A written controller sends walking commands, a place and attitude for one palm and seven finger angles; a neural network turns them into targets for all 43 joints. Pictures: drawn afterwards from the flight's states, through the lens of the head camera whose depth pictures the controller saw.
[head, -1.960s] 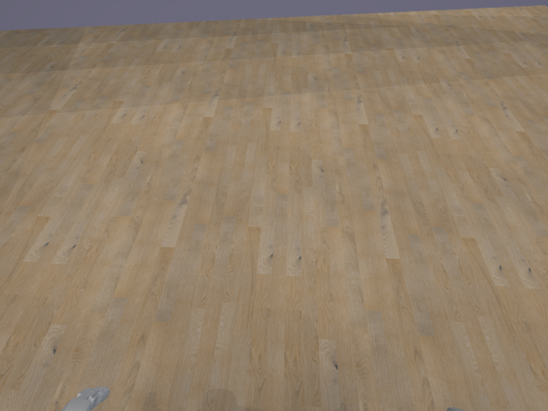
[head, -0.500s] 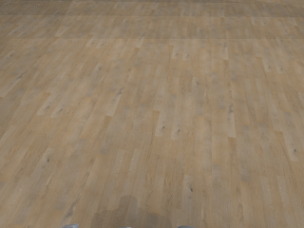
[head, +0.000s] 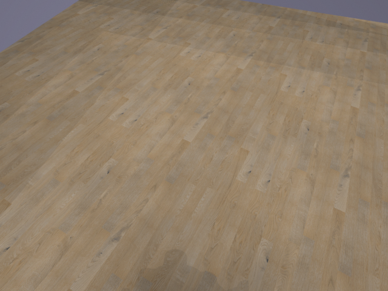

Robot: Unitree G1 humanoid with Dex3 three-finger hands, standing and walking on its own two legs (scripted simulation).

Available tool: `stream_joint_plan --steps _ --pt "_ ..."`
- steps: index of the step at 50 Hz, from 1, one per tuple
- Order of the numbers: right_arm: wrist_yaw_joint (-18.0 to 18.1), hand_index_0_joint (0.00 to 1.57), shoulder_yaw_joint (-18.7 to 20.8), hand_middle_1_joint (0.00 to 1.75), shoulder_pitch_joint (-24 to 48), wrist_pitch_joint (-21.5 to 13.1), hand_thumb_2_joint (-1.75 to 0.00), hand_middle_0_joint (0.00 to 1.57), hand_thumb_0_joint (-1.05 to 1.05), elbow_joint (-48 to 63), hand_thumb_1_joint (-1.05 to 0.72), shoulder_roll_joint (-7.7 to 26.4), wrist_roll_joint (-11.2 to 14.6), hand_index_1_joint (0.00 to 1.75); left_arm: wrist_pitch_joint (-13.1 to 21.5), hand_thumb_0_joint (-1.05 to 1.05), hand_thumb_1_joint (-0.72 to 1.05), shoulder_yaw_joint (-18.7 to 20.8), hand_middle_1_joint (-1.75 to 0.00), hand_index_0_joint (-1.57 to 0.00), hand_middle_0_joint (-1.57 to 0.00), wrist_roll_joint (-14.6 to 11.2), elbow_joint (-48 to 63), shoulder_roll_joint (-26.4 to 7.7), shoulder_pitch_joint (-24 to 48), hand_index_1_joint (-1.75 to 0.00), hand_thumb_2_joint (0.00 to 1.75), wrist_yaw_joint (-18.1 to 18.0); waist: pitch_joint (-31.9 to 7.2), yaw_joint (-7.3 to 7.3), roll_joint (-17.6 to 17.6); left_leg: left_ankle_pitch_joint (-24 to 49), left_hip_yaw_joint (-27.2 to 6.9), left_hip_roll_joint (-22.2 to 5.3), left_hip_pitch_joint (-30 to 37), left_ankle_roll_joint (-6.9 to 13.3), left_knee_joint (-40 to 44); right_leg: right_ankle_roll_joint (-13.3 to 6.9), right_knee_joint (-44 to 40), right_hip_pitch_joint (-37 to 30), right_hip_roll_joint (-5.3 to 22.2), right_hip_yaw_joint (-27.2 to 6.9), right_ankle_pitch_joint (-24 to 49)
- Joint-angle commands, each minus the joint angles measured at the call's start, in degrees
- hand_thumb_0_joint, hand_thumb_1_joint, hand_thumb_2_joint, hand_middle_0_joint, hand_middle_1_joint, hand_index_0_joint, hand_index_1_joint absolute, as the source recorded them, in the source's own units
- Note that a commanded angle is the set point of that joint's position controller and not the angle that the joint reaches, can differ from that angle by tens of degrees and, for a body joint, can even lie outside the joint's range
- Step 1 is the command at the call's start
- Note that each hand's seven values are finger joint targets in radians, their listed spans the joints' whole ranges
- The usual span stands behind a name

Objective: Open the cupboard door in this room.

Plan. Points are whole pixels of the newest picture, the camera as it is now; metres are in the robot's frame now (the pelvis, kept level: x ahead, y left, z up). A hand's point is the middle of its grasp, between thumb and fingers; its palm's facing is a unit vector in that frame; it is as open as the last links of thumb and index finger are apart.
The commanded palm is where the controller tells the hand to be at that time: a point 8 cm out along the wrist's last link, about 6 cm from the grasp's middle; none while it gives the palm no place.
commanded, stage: turn or walk to find it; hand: left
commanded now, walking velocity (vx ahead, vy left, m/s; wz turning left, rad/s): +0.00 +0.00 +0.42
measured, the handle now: out of the picture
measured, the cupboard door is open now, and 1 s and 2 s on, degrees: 0 0 0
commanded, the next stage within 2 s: stand and wait in 1.86 s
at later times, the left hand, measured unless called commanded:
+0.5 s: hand out of the picture +0.04 +0.21 -0.14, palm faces +0.20 -0.94 -0.27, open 7.4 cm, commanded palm none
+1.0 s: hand out of the picture -0.14 +0.24 -0.18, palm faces +0.44 -0.87 -0.23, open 7.4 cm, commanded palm none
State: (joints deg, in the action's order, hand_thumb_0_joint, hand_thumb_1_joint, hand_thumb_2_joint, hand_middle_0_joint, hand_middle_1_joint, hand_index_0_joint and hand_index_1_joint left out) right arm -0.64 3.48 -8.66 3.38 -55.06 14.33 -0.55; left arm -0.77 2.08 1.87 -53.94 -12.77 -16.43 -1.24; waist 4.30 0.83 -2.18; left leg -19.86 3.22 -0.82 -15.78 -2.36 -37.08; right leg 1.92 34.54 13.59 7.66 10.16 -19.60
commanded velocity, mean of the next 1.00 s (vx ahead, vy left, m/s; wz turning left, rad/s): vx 0.00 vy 0.00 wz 0.42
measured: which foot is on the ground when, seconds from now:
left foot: up 0.00-0.00, down 0.02-0.48, up 0.50-0.88, down 0.90-1.00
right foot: down 0.00-0.02, up 0.04-0.46, down 0.48-0.90, up 0.92-1.00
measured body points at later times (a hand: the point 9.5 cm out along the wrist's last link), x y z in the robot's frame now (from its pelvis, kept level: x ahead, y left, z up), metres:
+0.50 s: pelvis -0.03 +0.00 +0.00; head -0.01 -0.02 +0.45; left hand +0.03 +0.26 -0.12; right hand +0.06 -0.24 -0.15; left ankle -0.01 +0.11 -0.73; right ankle -0.01 -0.11 -0.73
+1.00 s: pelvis -0.08 +0.03 +0.00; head -0.07 +0.08 +0.45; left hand -0.16 +0.29 -0.16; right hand +0.10 -0.17 -0.12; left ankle -0.11 +0.11 -0.73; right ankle -0.03 -0.11 -0.68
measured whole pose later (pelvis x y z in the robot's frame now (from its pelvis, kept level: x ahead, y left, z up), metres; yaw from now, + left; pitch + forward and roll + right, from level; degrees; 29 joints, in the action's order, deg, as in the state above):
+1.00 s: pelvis -0.08 +0.03 +0.00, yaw +24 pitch -1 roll -1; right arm 0.1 2.8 -9.7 1.3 -54.7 10.8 -1.2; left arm -4.2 4.2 1.4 -56.2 -15.1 -14.2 -1.3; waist 4.4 0.7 -4.0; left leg -18.5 3.6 0.1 -15.2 2.9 -34.2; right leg 3.9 56.7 24.4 6.7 5.0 -27.5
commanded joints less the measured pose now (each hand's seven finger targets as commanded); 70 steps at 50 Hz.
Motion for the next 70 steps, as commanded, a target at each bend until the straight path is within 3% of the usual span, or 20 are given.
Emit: stream_joint_plan --steps 1,3,5,8,17,22,23,24,25,26,28,30,39,43,44,45,46,52,62,70 --pt "0.4 0.2 2.9 0.3 -8.2 -2.6 -0.9 0.2 0.0 2.6 -0.9 14.8 -0.1 0.3 -0.3 0.0 0.9 1.7 -0.3 -0.2 -0.2 -0.8 5.8 -5.5 -0.6 -0.3 0.9 -0.4 -10.4 -3.4 18.8 46.9 -23.3 -22.8 19.0 12.7 16.2 2.1 21.5 18.2 -1.7 -3.1 -17.8" --pt "1.7 0.2 2.5 0.3 -8.2 -2.7 -0.9 0.2 0.0 1.6 -0.9 12.3 -0.5 0.3 -1.4 0.0 0.9 1.9 -0.3 -0.2 -0.2 -0.7 5.5 -6.2 5.5 -0.3 0.9 -0.8 -7.5 -4.49 14.2 39.3 -22.0 -19.7 12.3 14.4 16.4 1.9 29.9 19.1 -1.5 -9.3 -14.3" --pt "1.9 0.2 1.3 0.3 -2.5 -2.9 -0.9 0.2 0.0 3.2 -0.9 9.3 -0.5 0.3 -1.2 0.0 0.9 2.3 -0.3 -0.2 -0.2 -0.8 3.7 -6.4 4.0 -0.3 0.9 0.0 -4.4 -1.59 10.4 34.4 -16.1 -14.3 8.7 12.1 17.0 2.2 31.1 17.8 -1.2 -9.5 -6.4" --pt "1.9 0.2 1.3 0.3 -2.0 -3.3 -0.9 0.2 0.0 3.9 -0.9 8.7 -0.2 0.3 -1.3 0.0 0.9 2.3 -0.3 -0.2 -0.2 -0.9 2.7 -6.1 1.9 -0.3 0.9 0.4 -5.9 -1.02 10.3 33.6 -13.3 -11.6 9.3 11.6 17.4 3.0 28.4 15.9 -2.0 -8.6 -3.3" --pt "1.6 0.2 2.3 0.3 -4.3 -2.4 -0.9 0.2 0.0 3.8 -0.9 8.8 -0.9 0.3 -1.1 0.0 0.9 2.1 -0.3 -0.2 -0.2 -1.2 5.1 -4.4 5.7 -0.3 0.9 0.0 -4.7 -2.43 10.4 25.3 -21.6 -11.7 6.3 13.1 18.1 2.3 12.5 9.8 -4.8 -8.9 -5.4" --pt "1.1 0.2 2.6 0.3 -3.1 -2.0 -0.9 0.2 0.0 4.5 -0.9 8.2 -0.6 0.3 -0.1 0.0 0.9 2.3 -0.3 -0.2 -0.2 -1.4 4.7 -5.0 0.8 -0.3 0.9 -0.6 -6.0 0.21 8.1 21.5 -22.4 -8.2 -1.9 9.9 13.2 1.2 -6.8 -4.6 -6.2 -8.2 4.9" --pt "0.9 0.2 2.4 0.3 -3.2 -2.1 -0.9 0.2 0.0 4.8 -0.9 6.7 -0.2 0.3 0.4 0.0 0.9 2.6 -0.3 -0.2 -0.2 -1.2 4.4 -6.6 -0.7 -0.3 0.9 -0.8 -6.7 1.09 3.7 14.8 -20.4 -5.5 -7.1 7.4 9.3 0.5 -13.4 -10.8 -2.8 -11.1 7.7" --pt "0.6 0.2 1.9 0.3 -4.5 -2.1 -0.9 0.2 0.0 5.8 -0.9 2.8 0.2 0.3 0.9 0.0 0.9 3.7 -0.3 -0.2 -0.2 -0.3 4.7 -11.3 -1.4 -0.3 0.9 -1.3 -6.9 1.02 -10.0 -0.4 -11.7 2.1 -17.8 3.2 -2.6 -4.2 -18.7 -16.5 10.8 -25.6 5.7" --pt "0.7 0.2 2.4 0.3 -4.0 -1.6 -0.9 0.2 0.0 6.5 -0.9 3.8 -0.6 0.3 0.6 0.0 0.9 3.6 -0.3 -0.2 -0.2 -0.4 5.9 -13.3 -0.7 -0.3 0.9 -1.0 -5.2 1.52 -13.8 -11.2 -7.0 4.9 -17.6 1.5 -15.0 -9.5 -21.4 -7.8 19.1 -30.3 5.0" --pt "0.6 0.2 2.9 0.3 -3.2 -0.6 -0.9 0.2 0.0 5.8 -0.9 5.4 -1.1 0.3 0.7 0.0 0.9 3.8 -0.3 -0.2 -0.2 -0.8 6.6 -11.9 1.5 -0.3 0.9 -1.2 -3.6 1.17 -13.9 -10.5 -9.3 2.5 -15.9 1.7 -22.5 -10.3 -23.3 -0.6 17.5 -30.0 -0.5" --pt "-0.2 0.2 2.9 0.3 -4.6 0.1 -0.9 0.2 0.0 3.5 -0.9 4.4 -1.0 0.3 0.5 0.0 0.9 2.7 -0.3 -0.2 -0.2 -0.7 7.6 -8.9 6.9 -0.3 0.9 -1.0 1.0 -2.04 -6.1 -3.4 -7.8 0.8 -15.3 1.1 -31.0 -8.5 -22.4 4.6 11.6 -21.0 -1.4" --pt "-0.5 0.2 2.5 0.3 -7.2 0.0 -0.9 0.2 0.0 2.0 -0.9 3.5 -1.0 0.3 1.2 0.0 0.9 2.2 -0.3 -0.2 -0.2 -0.8 7.6 -7.1 7.1 -0.3 0.9 -0.9 -1.1 -2.62 -5.9 0.3 -5.6 0.2 -15.4 -0.2 -32.3 -7.9 -19.6 0.7 8.7 -14.3 7.1" --pt "-0.2 0.2 0.9 0.3 -0.2 -0.9 -0.9 0.2 0.0 3.3 -0.9 1.7 0.0 0.3 0.8 0.0 0.9 3.6 -0.3 -0.2 -0.2 0.1 3.1 -11.1 -1.3 -0.3 0.9 -0.9 -4.9 2.04 -9.5 -7.7 0.3 -0.4 -8.3 -0.9 -9.3 -10.5 -12.5 -8.0 12.2 -10.6 27.7" --pt "0.1 0.2 1.0 0.3 -6.4 -1.8 -0.9 0.2 0.0 1.8 -0.9 3.0 0.0 0.3 0.0 0.0 0.9 3.7 -0.3 -0.2 -0.2 -0.6 2.7 -11.0 1.5 -0.3 0.9 -0.7 -7.1 -1.89 -7.0 6.0 2.0 -0.3 5.5 0.4 10.6 -4.8 -3.6 -1.7 10.4 -4.7 23.6" --pt "0.1 0.2 1.7 0.3 -7.7 -2.4 -0.9 0.2 0.0 1.7 -0.9 6.8 -0.3 0.3 -0.5 0.0 0.9 3.4 -0.3 -0.2 -0.2 -1.0 3.5 -8.6 0.4 -0.3 0.9 -0.4 -8.5 -2.52 3.0 12.7 -6.0 -6.5 12.9 2.8 15.5 -1.4 4.7 6.6 6.4 -1.9 12.7" --pt "0.3 0.2 3.0 0.3 -9.5 -2.7 -0.9 0.2 0.0 2.3 -0.9 12.6 -0.7 0.3 -0.8 0.0 0.9 2.6 -0.3 -0.2 -0.2 -1.2 5.6 -4.6 1.2 -0.3 0.9 0.0 -7.2 -3.43 19.8 29.6 -23.7 -20.9 15.4 9.5 18.6 2.5 16.6 19.3 -0.7 0.0 -14.0" --pt "1.0 0.2 3.4 0.3 -11.5 -2.6 -0.9 0.2 0.0 1.1 -0.9 13.4 -0.7 0.3 -1.6 0.0 0.9 2.1 -0.3 -0.2 -0.2 -0.5 6.2 -5.2 5.1 -0.3 0.9 -0.4 -7.3 -5.46 16.3 30.4 -24.7 -22.9 11.5 12.9 19.6 2.0 25.1 18.9 -1.0 -5.9 -16.5" --pt "2.1 0.2 1.3 0.3 -3.1 -3.5 -0.9 0.2 0.0 3.2 -0.9 7.7 -0.3 0.3 -1.4 0.0 0.9 2.9 -0.3 -0.2 -0.2 -0.8 1.7 -5.8 2.4 -0.3 0.9 0.6 -5.6 -0.94 10.2 29.5 -13.6 -12.0 9.2 10.6 19.2 2.9 29.7 17.3 -1.3 -9.1 -1.5" --pt "1.9 0.2 2.3 0.3 -6.4 -2.7 -0.9 0.2 0.0 3.1 -0.9 8.2 -0.8 0.3 -1.5 0.0 0.9 2.5 -0.3 -0.2 -0.2 -1.0 4.5 -4.9 7.6 -0.3 0.9 0.0 -4.6 -3.24 8.7 21.9 -23.0 -12.5 9.1 13.3 19.9 3.0 17.5 14.2 -3.4 -9.9 -5.3" --pt "1.2 0.2 2.7 0.3 -4.2 -2.0 -0.9 0.2 0.0 4.1 -0.9 7.7 -0.6 0.3 -0.2 0.0 0.9 2.3 -0.3 -0.2 -0.2 -1.5 4.5 -4.7 1.4 -0.3 0.9 -0.7 -8.5 -0.1 8.6 20.6 -24.1 -7.3 0.4 9.5 14.1 0.8 -8.8 -4.7 -6.3 -8.9 4.7"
